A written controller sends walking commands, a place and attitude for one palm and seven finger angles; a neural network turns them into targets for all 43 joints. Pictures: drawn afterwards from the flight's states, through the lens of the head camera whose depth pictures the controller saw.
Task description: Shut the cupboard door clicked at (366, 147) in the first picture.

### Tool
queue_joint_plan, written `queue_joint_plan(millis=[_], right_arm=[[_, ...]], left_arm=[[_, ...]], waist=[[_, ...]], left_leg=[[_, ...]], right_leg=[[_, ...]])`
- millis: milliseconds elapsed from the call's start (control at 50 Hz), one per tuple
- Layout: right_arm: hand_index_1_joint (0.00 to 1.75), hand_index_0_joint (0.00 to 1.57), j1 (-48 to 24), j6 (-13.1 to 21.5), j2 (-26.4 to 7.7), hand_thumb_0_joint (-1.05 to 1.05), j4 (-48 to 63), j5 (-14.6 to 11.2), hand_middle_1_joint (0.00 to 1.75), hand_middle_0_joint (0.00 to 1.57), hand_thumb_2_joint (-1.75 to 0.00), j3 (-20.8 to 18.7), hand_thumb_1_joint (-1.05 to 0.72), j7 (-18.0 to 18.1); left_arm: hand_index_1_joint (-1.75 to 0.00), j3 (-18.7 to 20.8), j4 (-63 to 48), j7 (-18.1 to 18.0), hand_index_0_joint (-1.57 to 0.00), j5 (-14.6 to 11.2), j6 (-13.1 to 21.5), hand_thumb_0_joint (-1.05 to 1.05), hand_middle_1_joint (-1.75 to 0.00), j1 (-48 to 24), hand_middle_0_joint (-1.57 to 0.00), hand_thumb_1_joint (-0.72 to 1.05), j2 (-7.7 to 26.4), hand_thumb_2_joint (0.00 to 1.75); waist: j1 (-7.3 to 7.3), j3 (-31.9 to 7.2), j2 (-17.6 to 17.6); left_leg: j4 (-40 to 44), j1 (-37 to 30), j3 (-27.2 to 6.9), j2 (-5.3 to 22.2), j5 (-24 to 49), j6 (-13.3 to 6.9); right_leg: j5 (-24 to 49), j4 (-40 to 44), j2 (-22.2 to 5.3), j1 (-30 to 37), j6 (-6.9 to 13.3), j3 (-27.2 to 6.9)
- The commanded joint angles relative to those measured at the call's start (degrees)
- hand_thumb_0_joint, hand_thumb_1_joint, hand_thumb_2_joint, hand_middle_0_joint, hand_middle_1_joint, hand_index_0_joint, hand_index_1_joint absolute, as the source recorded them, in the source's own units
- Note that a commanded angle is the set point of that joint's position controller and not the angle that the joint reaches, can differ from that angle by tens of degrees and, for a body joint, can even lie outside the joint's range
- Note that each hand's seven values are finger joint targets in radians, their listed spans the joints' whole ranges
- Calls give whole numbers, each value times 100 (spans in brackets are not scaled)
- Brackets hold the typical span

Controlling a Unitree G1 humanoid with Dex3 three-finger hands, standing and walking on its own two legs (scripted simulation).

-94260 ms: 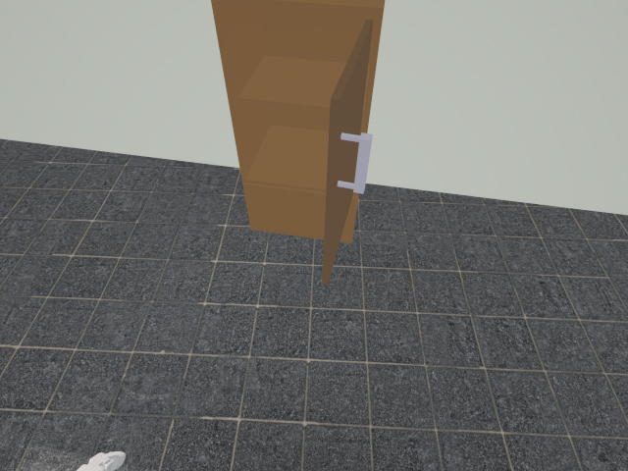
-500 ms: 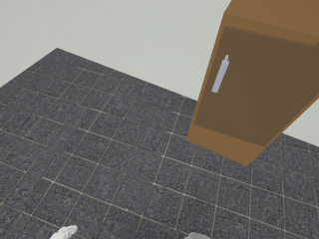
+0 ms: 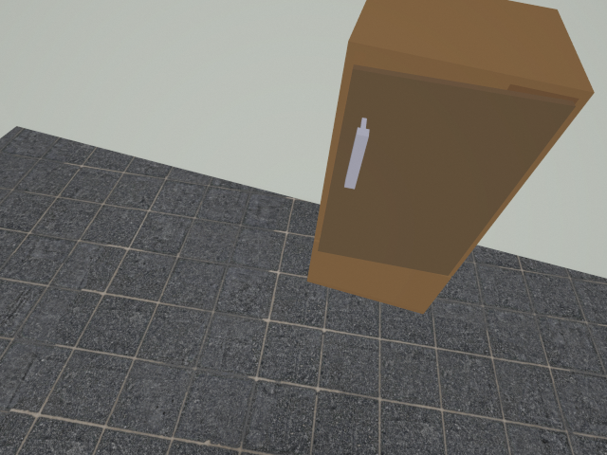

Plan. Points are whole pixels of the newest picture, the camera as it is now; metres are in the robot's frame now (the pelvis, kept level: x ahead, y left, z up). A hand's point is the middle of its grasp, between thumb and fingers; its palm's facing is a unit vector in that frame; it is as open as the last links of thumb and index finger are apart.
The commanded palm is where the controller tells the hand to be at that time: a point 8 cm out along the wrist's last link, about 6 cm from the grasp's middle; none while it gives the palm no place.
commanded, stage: take the last steps up to it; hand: left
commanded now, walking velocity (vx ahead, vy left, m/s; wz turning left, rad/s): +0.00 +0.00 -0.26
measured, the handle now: (356, 153) +0.70 -0.08 -0.04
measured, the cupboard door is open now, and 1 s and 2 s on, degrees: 5 5 5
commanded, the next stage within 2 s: come to a stop and stand still in 0.74 s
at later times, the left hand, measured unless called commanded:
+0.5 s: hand (232, 430) +0.18 +0.11 -0.15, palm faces -0.13 -0.97 -0.21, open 7.4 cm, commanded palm none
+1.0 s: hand (286, 357) +0.30 +0.04 -0.16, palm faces -0.13 -0.97 -0.18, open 7.4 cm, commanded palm none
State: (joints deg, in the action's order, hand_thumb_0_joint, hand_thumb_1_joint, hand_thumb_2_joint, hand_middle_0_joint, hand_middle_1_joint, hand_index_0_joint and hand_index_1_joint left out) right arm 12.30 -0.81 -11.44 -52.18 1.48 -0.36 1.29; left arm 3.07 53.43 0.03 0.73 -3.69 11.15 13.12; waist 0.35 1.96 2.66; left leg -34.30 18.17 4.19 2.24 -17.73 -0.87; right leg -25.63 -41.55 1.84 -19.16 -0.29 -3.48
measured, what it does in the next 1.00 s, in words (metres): walks ahead: right foot, then left foot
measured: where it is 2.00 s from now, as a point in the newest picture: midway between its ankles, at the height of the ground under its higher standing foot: outside the picture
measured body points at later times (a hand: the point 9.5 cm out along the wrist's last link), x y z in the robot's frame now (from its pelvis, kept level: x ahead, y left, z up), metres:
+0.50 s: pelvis +0.06 -0.07 +0.01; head +0.08 -0.08 +0.46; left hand +0.18 +0.16 -0.13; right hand -0.02 -0.33 -0.14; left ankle +0.02 +0.07 -0.67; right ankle +0.02 -0.16 -0.73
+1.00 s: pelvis +0.21 -0.14 +0.01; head +0.25 -0.13 +0.46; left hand +0.30 +0.09 -0.15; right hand +0.19 -0.37 -0.14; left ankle +0.23 -0.01 -0.73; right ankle +0.22 -0.29 -0.70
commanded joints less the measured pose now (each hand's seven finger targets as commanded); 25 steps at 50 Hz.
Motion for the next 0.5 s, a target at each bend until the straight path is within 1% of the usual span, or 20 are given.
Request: queue_joint_plan(millis=[0, 20, 40, 80, 100, 120, 180, 200, 220, 280, 300, 320, 340, 360, 380, 400, 420, 440, 460, 480], right_arm=[[30, 20, 343, 135, -1088, 0, 270, 51, 30, 20, -90, -238, -90, 190], [30, 20, 270, 164, -994, 0, 259, 35, 30, 20, -90, -203, -90, 197], [30, 20, 382, 174, -1006, 0, 225, 49, 30, 20, -90, -218, -90, 196], [30, 20, 669, 177, -1079, 0, 74, 58, 30, 20, -90, -261, -90, 182], [30, 20, 787, 180, -1095, 0, -1, 61, 30, 20, -90, -297, -90, 175], [30, 20, 942, 188, -1096, 0, -75, 65, 30, 20, -90, -323, -90, 168], [30, 20, 1036, 200, -1215, 0, -232, 86, 30, 20, -90, -407, -90, 134], [30, 20, 1019, 198, -1245, 0, -256, 92, 30, 20, -90, -427, -90, 121], [30, 20, 1050, 205, -1225, 0, -311, 91, 30, 20, -90, -440, -90, 103], [30, 20, 853, 213, -1378, 0, -370, 99, 30, 20, -90, -492, -90, 78], [30, 20, 816, 211, -1364, 0, -393, 89, 30, 20, -90, -492, -90, 74], [30, 20, 811, 208, -1286, 0, -433, 71, 30, 20, -90, -475, -90, 55], [30, 20, 648, 215, -1238, 0, -405, 51, 30, 20, -90, -459, -90, 38], [30, 20, 503, 229, -922, 0, -293, -19, 30, 20, -90, -389, -90, 1], [30, 20, -41, 231, -609, 0, 37, -49, 30, 20, -90, -278, -90, -14], [30, 20, -246, 195, -814, 0, 57, -36, 30, 20, -90, -313, -90, 13], [30, 20, -278, 183, -780, 0, 13, -37, 30, 20, -90, -357, -90, 11], [30, 20, -140, 207, -791, 0, -66, -1, 30, 20, -90, -349, -90, -12], [30, 20, 15, 187, -719, 0, -163, 25, 30, 20, -90, -353, -90, -50], [30, 20, 236, 157, -619, 0, -229, 36, 30, 20, -90, -337, -90, -76]], left_arm=[[-30, 238, -380, 56, -20, 40, 106, 0, -30, -63, -20, 90, 517, 90], [-30, 196, -311, 77, -20, 30, 124, 0, -30, -9, -20, 90, 436, 90], [-30, 178, -285, 91, -20, 15, 115, 0, -30, -43, -20, 90, 374, 90], [-30, 142, -278, 138, -20, 31, 112, 0, -30, -111, -20, 90, 319, 90], [-30, 131, -276, 167, -20, 47, 114, 0, -30, -204, -20, 90, 311, 90], [-30, 122, -319, 205, -20, 61, 127, 0, -30, -430, -20, 90, 318, 90], [-30, 122, -381, 300, -20, 80, 137, 0, -30, -689, -20, 90, 272, 90], [-30, 123, -392, 323, -20, 85, 137, 0, -30, -728, -20, 90, 278, 90], [-30, 115, -390, 342, -20, 87, 159, 0, -30, -798, -20, 90, 289, 90], [-30, 138, -290, 389, -20, 94, 186, 0, -30, -608, -20, 90, 265, 90], [-30, 158, -212, 393, -20, 97, 206, 0, -30, -431, -20, 90, 271, 90], [-30, 170, -103, 373, -20, 102, 217, 0, -30, -192, -20, 90, 356, 90], [-30, 231, 48, 342, -20, 98, 251, 0, -30, 330, -20, 90, 502, 90], [-30, 323, 234, 266, -20, 127, 329, 0, -30, 916, -20, 90, 961, 90], [-30, 400, 352, 173, -20, 108, 329, 0, -30, 1309, -20, 90, 1426, 90], [-30, 374, 345, 84, -20, 61, 360, 0, -30, 1282, -20, 90, 1317, 90], [-30, 332, 317, 40, -20, 62, 354, 0, -30, 953, -20, 90, 1089, 90], [-30, 243, 215, 18, -20, 72, 385, 0, -30, 600, -20, 90, 849, 90], [-30, 181, 155, 14, -20, 78, 426, 0, -30, 321, -20, 90, 686, 90], [-30, 144, 129, 15, -20, 81, 477, 0, -30, 187, -20, 90, 618, 90]], waist=[[-13, -199, -1291], [-62, -364, -1129], [6, -502, -1074], [136, -652, -1070], [207, -609, -1058], [316, -412, -982], [384, -135, -1117], [391, -61, -1183], [413, -6, -1135], [284, 8, -1256], [184, -46, -1170], [57, -35, -925], [-238, -118, -604], [-525, -347, 478], [-774, -132, 1506], [-735, 51, 1243], [-544, 344, 996], [-319, 446, 734], [-114, 455, 467], [51, 353, 367]], left_leg=[[1645, -762, -1523, 1734, 2830, -753], [1493, -998, -1192, 1593, 3337, -761], [1456, -1210, -1062, 1577, 3456, -736], [1536, -1650, -995, 1662, 2757, -735], [1627, -1750, -1010, 1706, 2265, -743], [1748, -1659, -1099, 1806, 1829, -759], [2021, -1566, -996, 1910, 666, -700], [2092, -1444, -963, 1932, 283, -679], [2107, -1364, -939, 1909, 113, -657], [1976, -906, -679, 1873, -182, -528], [1781, -716, -561, 1780, -191, -444], [1507, -297, -438, 1640, -260, -333], [962, 184, -92, 1369, -400, -152], [-307, 1187, 576, 774, -791, 113], [-1819, 2229, 655, 127, -2121, 269], [-2667, 2444, -13, 303, -1790, 188], [-3046, 2522, -156, 428, -1456, 171], [-3058, 2425, -254, 553, -1177, 183], [-2946, 2085, -183, 573, -846, 227], [-2768, 1777, -83, 554, -623, 269]], right_leg=[[-232, -2149, -217, -963, -106, -61], [-115, -2000, -265, -929, -137, 36], [-69, -1836, -255, -862, -166, 104], [-15, -1659, -239, -1031, -163, 291], [46, -1554, -268, -1124, -152, 335], [40, -1369, -320, -1151, -125, 387], [135, -791, -424, -1200, -96, 472], [147, -574, -433, -1102, -80, 514], [155, -288, -412, -955, -48, 573], [318, 442, -280, -225, 8, 825], [609, 869, -200, 210, 28, 919], [981, 1329, -64, 884, 83, 1009], [1044, 1834, -158, 1646, 185, 839], [73, 2470, -1099, 2687, 593, -344], [-340, 3140, -2123, 2727, 1201, -1988], [-424, 3329, -2270, 2208, 1525, -2252], [-660, 3405, -2188, 1895, 1612, -2090], [-275, 3286, -2043, 1596, 1605, -1662], [367, 3180, -1790, 1297, 1482, -980], [902, 3117, -1623, 1120, 1390, -510]])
